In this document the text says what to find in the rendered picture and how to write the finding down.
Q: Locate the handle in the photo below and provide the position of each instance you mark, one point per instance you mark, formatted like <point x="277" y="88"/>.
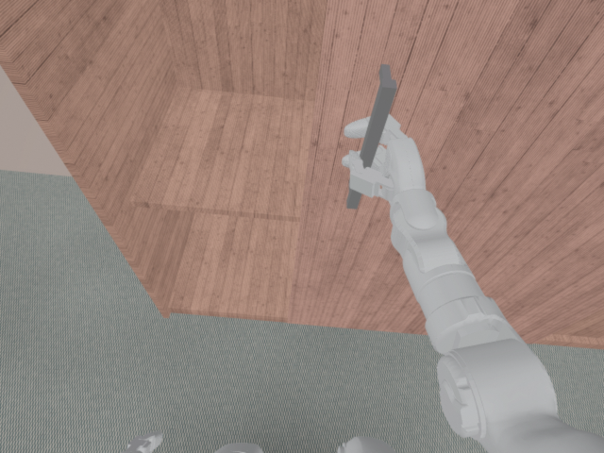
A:
<point x="385" y="97"/>

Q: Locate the robot left hand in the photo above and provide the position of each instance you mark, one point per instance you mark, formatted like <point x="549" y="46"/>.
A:
<point x="144" y="444"/>

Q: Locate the robot right hand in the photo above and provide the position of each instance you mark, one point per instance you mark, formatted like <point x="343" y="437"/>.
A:
<point x="400" y="162"/>

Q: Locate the wardrobe door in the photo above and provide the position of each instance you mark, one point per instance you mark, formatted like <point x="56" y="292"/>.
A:
<point x="590" y="326"/>
<point x="504" y="100"/>

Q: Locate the right robot forearm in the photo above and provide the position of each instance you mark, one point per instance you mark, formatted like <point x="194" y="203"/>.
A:
<point x="457" y="311"/>

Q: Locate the robot right upper arm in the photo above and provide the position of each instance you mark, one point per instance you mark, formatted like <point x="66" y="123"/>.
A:
<point x="498" y="394"/>

